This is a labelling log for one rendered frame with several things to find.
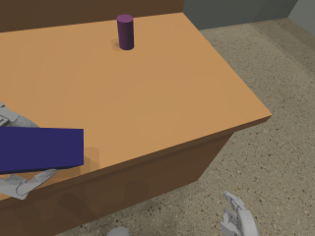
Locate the robot left hand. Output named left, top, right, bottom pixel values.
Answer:
left=0, top=102, right=58, bottom=200

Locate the sponge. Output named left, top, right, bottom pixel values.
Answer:
left=0, top=126, right=84, bottom=175

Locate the robot right hand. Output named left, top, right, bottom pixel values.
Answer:
left=220, top=191, right=260, bottom=236

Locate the table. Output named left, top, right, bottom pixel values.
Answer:
left=0, top=0, right=273, bottom=236

